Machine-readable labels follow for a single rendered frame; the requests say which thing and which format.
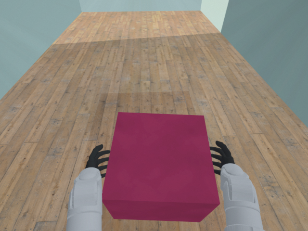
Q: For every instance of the left robot forearm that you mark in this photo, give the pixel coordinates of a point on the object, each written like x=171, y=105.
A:
x=85, y=202

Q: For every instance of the right robot forearm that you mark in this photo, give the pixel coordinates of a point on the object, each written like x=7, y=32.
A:
x=240, y=200

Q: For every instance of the robot right hand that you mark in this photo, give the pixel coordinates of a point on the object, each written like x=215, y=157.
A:
x=225, y=156

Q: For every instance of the robot left hand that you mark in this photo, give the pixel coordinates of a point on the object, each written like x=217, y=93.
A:
x=94, y=161

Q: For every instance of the carton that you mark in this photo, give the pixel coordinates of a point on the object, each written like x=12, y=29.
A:
x=160, y=168

